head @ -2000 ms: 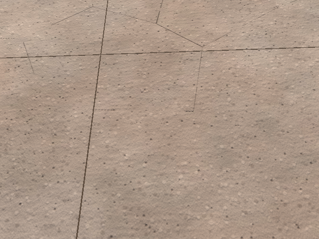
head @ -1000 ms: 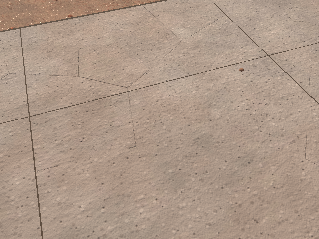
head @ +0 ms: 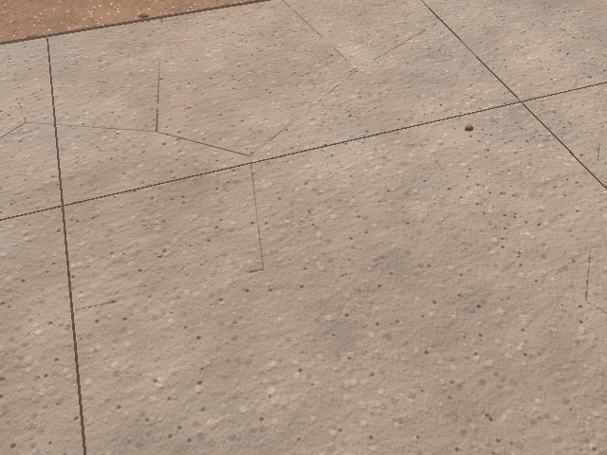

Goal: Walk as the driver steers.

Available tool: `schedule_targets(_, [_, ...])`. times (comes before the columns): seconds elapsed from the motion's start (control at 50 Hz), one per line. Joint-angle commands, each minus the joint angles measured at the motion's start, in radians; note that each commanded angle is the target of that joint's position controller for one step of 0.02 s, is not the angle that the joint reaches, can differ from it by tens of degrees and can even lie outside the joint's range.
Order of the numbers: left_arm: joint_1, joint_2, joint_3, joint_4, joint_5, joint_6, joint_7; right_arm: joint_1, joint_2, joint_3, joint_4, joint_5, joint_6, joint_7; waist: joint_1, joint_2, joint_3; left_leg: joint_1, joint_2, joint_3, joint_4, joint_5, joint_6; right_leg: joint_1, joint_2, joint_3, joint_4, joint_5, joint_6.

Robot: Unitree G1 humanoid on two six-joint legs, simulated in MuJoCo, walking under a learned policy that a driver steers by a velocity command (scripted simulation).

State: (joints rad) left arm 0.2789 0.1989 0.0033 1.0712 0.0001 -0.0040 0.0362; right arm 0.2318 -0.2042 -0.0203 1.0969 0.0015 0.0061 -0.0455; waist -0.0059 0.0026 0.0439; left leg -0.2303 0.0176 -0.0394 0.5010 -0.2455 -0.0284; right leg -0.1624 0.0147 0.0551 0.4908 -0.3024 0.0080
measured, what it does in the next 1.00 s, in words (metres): walks ahead: right foot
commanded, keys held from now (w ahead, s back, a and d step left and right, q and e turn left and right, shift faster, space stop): no key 0.28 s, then w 0.72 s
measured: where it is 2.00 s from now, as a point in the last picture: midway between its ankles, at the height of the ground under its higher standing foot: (312, 316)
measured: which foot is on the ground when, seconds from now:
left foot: down 0.00-1.00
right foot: down 0.00-0.56, up 0.58-0.96, down 0.98-1.00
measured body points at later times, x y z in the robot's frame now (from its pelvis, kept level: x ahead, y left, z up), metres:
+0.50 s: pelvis +0.03 +0.01 -0.01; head +0.03 +0.02 +0.44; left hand -0.01 +0.25 -0.16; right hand +0.03 -0.23 -0.16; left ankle +0.01 +0.13 -0.73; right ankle -0.02 -0.13 -0.74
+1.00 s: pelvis +0.26 -0.01 -0.02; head +0.30 -0.01 +0.42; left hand +0.50 +0.21 -0.11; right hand +0.14 -0.26 -0.16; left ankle +0.03 +0.13 -0.72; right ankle +0.39 -0.10 -0.74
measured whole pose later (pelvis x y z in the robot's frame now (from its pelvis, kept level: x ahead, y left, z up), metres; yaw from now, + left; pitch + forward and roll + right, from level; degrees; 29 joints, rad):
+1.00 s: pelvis +0.26 -0.01 -0.02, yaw +0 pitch +2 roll +0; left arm -0.05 0.23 0.03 0.81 -0.03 -0.11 -0.04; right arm 0.53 -0.22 -0.03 1.07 0.00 -0.06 -0.02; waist -0.07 0.01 0.04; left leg 0.10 0.03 -0.01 0.51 -0.49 0.00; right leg -0.53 0.01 -0.06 0.59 -0.10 -0.09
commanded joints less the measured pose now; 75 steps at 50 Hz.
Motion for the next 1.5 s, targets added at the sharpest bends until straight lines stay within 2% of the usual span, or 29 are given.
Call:
schedule_targets(0.02, [0.062,0.093,0.014,-0.012,0.0,-0.005,0.003,0.046,-0.098,-0.014,-0.017,0.0,-0.006,-0.003,0.0,0.0,0.015,0.041,-0.001,0.011,-0.069,0.124,0.019,-0.086,-0.01,-0.001,-0.099,0.132,-0.013])
schedule_targets(0.28, [0.095,0.076,0.01,0.006,-0.002,-0.005,0.006,0.074,-0.082,-0.007,-0.009,0.001,-0.006,-0.003,0.002,0.0,0.023,0.03,-0.005,0.012,-0.068,0.112,0.023,-0.094,-0.009,-0.008,-0.096,0.121,-0.01])
schedule_targets(0.34, [0.116,0.091,0.018,0.011,-0.012,0.0,0.013,0.098,-0.084,-0.011,0.001,0.01,-0.003,-0.008,0.004,-0.016,0.043,-0.021,-0.05,0.048,-0.036,-0.312,0.046,-0.138,0.014,-0.014,-0.093,-0.299,-0.046])
schedule_targets(0.38, [0.12,0.103,0.023,-0.006,-0.018,-0.011,0.013,0.082,-0.082,-0.012,-0.017,0.013,-0.02,-0.006,0.012,-0.027,0.122,-0.111,-0.035,0.021,-0.021,-0.445,0.075,-0.203,-0.028,0.048,-0.116,-0.468,-0.089])
schedule_targets(0.46, [0.205,0.165,0.049,0.0,-0.033,-0.049,-0.003,0.043,-0.024,-0.003,-0.057,0.022,-0.083,0.024,0.041,-0.17,0.118,-0.223,-0.057,0.082,0.186,-0.221,0.071,-0.086,-0.212,0.332,-0.251,-0.525,-0.201])
schedule_targets(0.48, [0.188,0.175,0.053,-0.01,-0.035,-0.053,-0.006,0.041,-0.022,-0.002,-0.064,0.026,-0.096,0.031,0.031,-0.191,0.132,-0.211,-0.043,0.076,0.218,-0.186,0.086,-0.11,-0.261,0.403,-0.284,-0.515,-0.227])
schedule_targets(0.52, [0.099,0.166,0.049,-0.047,-0.037,-0.055,-0.011,0.123,-0.017,-0.003,-0.046,0.035,-0.113,0.04,-0.038,-0.175,0.152,-0.049,-0.035,0.07,0.075,-0.186,0.122,-0.216,-0.232,0.347,-0.247,-0.429,-0.201])
schedule_targets(0.54, [0.028,0.151,0.045,-0.076,-0.039,-0.057,-0.013,0.225,-0.033,-0.011,-0.01,0.032,-0.117,0.04,-0.087,-0.132,0.145,0.106,-0.025,0.031,-0.027,-0.145,0.128,-0.298,-0.165,0.246,-0.151,-0.311,-0.157])
schedule_targets(0.56, [-0.037,0.098,0.032,-0.111,-0.04,-0.069,-0.013,0.365,-0.122,-0.039,0.032,0.03,-0.122,0.042,-0.136,0.06,0.118,0.251,0.082,-0.189,-0.142,-0.203,0.174,-0.428,-0.036,0.05,0.119,-0.137,-0.086])
schedule_targets(0.58, [-0.032,0.06,0.023,-0.148,-0.031,-0.093,-0.009,0.499,-0.261,-0.075,0.05,0.03,-0.129,0.055,-0.162,0.332,0.043,0.413,0.305,-0.596,-0.29,-0.167,0.295,-0.582,0.051,-0.066,0.465,-0.144,-0.036])
schedule_targets(0.6, [-0.037,0.089,0.029,-0.153,-0.038,-0.113,-0.014,0.455,-0.185,-0.05,0.035,0.007,-0.137,0.057,-0.118,0.221,0.039,0.42,0.366,-0.706,-0.309,-0.107,0.318,-0.675,0.018,0.031,0.665,-0.217,-0.05])
schedule_targets(0.62, [-0.027,0.091,0.029,-0.149,-0.046,-0.125,-0.027,0.378,-0.137,-0.037,0.007,0.003,-0.141,0.058,-0.077,0.133,0.08,0.397,0.347,-0.595,-0.287,-0.016,0.294,-0.717,-0.027,0.051,0.759,-0.16,-0.073])
schedule_targets(0.66, [-0.059,0.109,0.041,-0.154,-0.041,-0.137,-0.038,0.311,-0.103,-0.021,-0.02,0.006,-0.132,0.064,-0.05,0.058,0.084,0.397,0.282,-0.384,-0.299,0.157,0.248,-0.76,-0.088,0.015,0.738,-0.022,-0.092])
schedule_targets(0.7, [-0.097,0.106,0.052,-0.171,-0.032,-0.13,-0.051,0.336,-0.056,-0.004,-0.014,0.002,-0.111,0.057,-0.049,0.088,0.063,0.377,0.212,-0.228,-0.32,0.294,0.203,-0.707,-0.115,-0.032,0.653,0.043,-0.083])
schedule_targets(0.8, [-0.304,0.028,0.02,-0.258,-0.024,-0.109,-0.067,0.298,-0.131,-0.008,-0.06,-0.005,-0.092,0.02,-0.057,0.082,0.105,0.132,0.15,-0.073,-0.41,0.268,0.202,-0.495,-0.068,-0.113,0.242,0.246,-0.022])
schedule_targets(0.9, [-0.367,0.114,0.036,-0.307,-0.032,-0.106,-0.076,0.319,-0.169,-0.032,-0.054,0.02,-0.097,0.016,-0.021,0.103,0.11,0.224,0.222,-0.056,-0.391,0.391,0.185,-0.378,-0.041,-0.093,0.062,0.304,-0.067])
schedule_targets(0.94, [-0.249,0.164,0.063,-0.282,-0.032,-0.108,-0.075,0.296,-0.186,-0.04,-0.063,0.007,-0.083,0.018,0.056,0.128,0.0,0.292,0.221,-0.018,-0.205,0.762,0.155,-0.213,0.007,-0.118,0.071,0.257,-0.106])
schedule_targets(0.96, [-0.087,0.2,0.087,-0.232,-0.036,-0.105,-0.069,0.285,-0.177,-0.037,-0.071,-0.002,-0.073,0.02,0.132,0.128,-0.099,0.259,0.184,0.013,-0.012,0.874,0.132,-0.019,0.035,-0.135,0.073,0.242,-0.133])
schedule_targets(0.98, [0.087,0.248,0.106,-0.19,-0.034,-0.099,-0.061,0.27,-0.161,-0.027,-0.096,-0.012,-0.07,0.024,0.204,0.088,-0.211,0.066,0.144,0.028,0.257,0.698,0.103,0.265,-0.076,-0.007,0.085,0.194,-0.181])
schedule_targets(1.0, [0.208,0.351,0.127,-0.161,-0.006,-0.094,-0.061,0.407,0.0,0.016,-0.112,-0.01,-0.089,0.039,0.138,-0.206,-0.407,-0.293,-0.046,0.038,0.695,0.079,0.037,0.611,-0.368,0.509,-0.027,-0.068,-0.36])
schedule_targets(1.02, [0.178,0.269,0.101,-0.157,-0.007,-0.094,-0.067,0.378,-0.039,0.009,-0.098,0.015,-0.121,0.047,0.142,-0.223,-0.425,-0.408,-0.07,-0.109,0.859,-0.286,0.059,0.577,-0.406,0.778,-0.234,-0.177,-0.367])
schedule_targets(1.04, [0.062,0.212,0.083,-0.169,-0.014,-0.101,-0.068,0.254,-0.125,-0.017,-0.144,0.048,-0.139,0.05,0.109,-0.18,-0.215,-0.508,-0.007,-0.091,0.908,-0.233,0.083,0.41,-0.372,0.625,-0.25,-0.171,-0.302])
schedule_targets(1.08, [-0.104,0.146,0.061,-0.201,-0.006,-0.11,-0.077,0.145,-0.145,-0.029,-0.168,0.038,-0.141,0.034,0.039,-0.029,-0.073,-0.421,0.091,-0.048,0.806,-0.062,0.092,0.087,-0.294,0.339,-0.291,0.071,-0.246])
schedule_targets(1.12, [-0.132,0.113,0.053,-0.187,0.006,-0.116,-0.084,0.193,-0.104,-0.035,-0.157,0.024,-0.11,0.027,-0.023,-0.076,-0.055,-0.301,0.133,-0.049,0.719,-0.012,0.087,-0.056,-0.225,0.196,-0.341,0.144,-0.227])
schedule_targets(1.18, [-0.073,0.142,0.057,-0.15,0.002,-0.123,-0.072,0.141,-0.099,-0.043,-0.185,0.013,-0.088,0.021,-0.033,-0.071,-0.005,-0.344,0.147,-0.023,0.621,0.046,0.063,-0.115,-0.209,0.114,-0.395,0.206,-0.254])
schedule_targets(1.32, [0.07,0.196,0.064,-0.114,-0.011,-0.106,-0.033,-0.17,-0.085,-0.036,-0.283,0.009,-0.107,0.042,0.053,-0.04,0.035,-0.419,0.103,0.031,0.166,0.372,0.033,0.001,-0.188,0.025,-0.41,0.27,-0.217])
schedule_targets(1.42, [0.159,0.205,0.071,-0.074,-0.021,-0.081,-0.027,-0.293,-0.098,-0.028,-0.339,0.02,-0.116,0.073,0.083,-0.038,0.059,-0.455,0.077,0.026,0.036,0.3,0.057,0.188,-0.256,0.033,-0.335,0.303,-0.206])
schedule_targets(1.46, [0.152,0.218,0.078,-0.074,-0.021,-0.069,-0.025,-0.274,-0.122,-0.034,-0.347,0.021,-0.121,0.083,0.056,-0.054,0.038,-0.406,0.06,0.035,0.007,0.22,0.083,0.245,-0.28,0.039,-0.277,0.399,-0.188])
schedule_targets(1.5, [0.11,0.225,0.079,-0.086,-0.016,-0.058,-0.025,-0.117,-0.175,-0.062,-0.31,0.021,-0.125,0.081,-0.04,-0.077,-0.064,-0.163,-0.003,0.089,-0.017,0.176,0.123,0.237,-0.24,-0.003,-0.081,0.713,-0.156])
